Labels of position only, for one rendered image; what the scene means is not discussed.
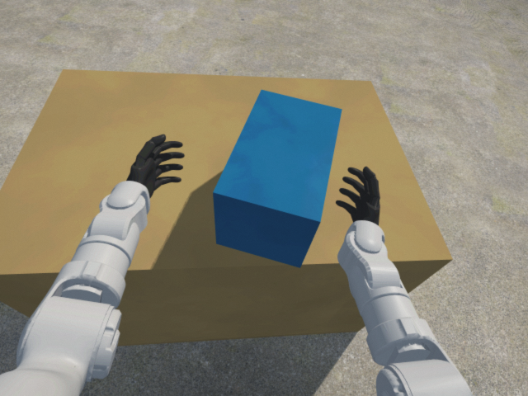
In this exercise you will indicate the right robot upper arm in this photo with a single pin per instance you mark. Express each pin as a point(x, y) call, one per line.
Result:
point(420, 378)

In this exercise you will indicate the left robot hand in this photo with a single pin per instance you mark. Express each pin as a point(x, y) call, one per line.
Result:
point(146, 168)

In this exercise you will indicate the right robot hand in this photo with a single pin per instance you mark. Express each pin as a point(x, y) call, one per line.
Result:
point(368, 203)

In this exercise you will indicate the left robot upper arm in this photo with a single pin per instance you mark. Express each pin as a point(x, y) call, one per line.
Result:
point(71, 342)

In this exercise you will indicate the carton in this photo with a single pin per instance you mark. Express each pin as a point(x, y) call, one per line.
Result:
point(270, 196)

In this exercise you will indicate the pedestal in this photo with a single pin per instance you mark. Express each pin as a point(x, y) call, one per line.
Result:
point(181, 286)

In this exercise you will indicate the right robot forearm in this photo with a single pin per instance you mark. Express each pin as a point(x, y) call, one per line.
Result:
point(395, 332)

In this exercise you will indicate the left robot forearm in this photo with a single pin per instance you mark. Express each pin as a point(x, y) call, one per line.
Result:
point(97, 270)

